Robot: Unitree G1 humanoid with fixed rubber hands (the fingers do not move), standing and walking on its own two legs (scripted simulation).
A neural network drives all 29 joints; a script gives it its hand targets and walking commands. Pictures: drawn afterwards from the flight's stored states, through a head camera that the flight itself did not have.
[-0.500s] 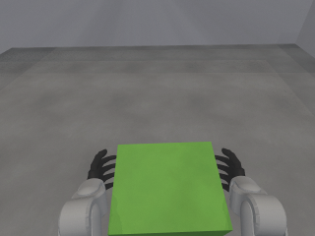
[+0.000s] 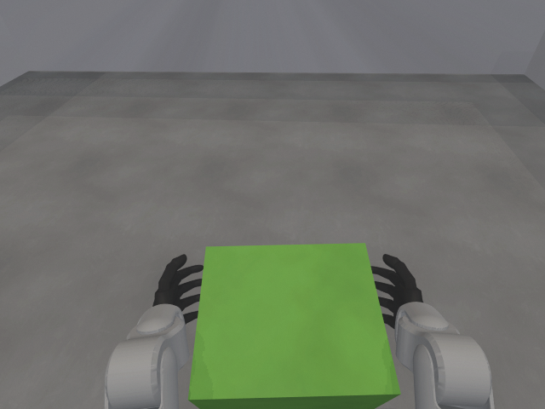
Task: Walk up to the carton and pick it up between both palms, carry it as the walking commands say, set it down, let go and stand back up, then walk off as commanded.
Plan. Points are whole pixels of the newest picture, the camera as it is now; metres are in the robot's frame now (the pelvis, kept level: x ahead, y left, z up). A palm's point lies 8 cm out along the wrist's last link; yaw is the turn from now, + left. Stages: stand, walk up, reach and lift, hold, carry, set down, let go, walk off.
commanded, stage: carry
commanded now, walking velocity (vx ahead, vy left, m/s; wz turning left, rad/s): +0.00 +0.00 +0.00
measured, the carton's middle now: (286, 338) +0.25 +0.00 +0.02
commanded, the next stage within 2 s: hold in 1.46 s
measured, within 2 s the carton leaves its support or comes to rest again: neither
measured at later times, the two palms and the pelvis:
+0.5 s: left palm (174, 292) +0.29 +0.16 +0.08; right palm (387, 294) +0.28 -0.14 +0.07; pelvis +0.02 +0.01 +0.00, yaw +0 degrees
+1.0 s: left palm (174, 283) +0.31 +0.16 +0.08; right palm (378, 283) +0.30 -0.14 +0.07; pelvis +0.04 +0.01 +0.00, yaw +0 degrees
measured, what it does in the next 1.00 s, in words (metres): stands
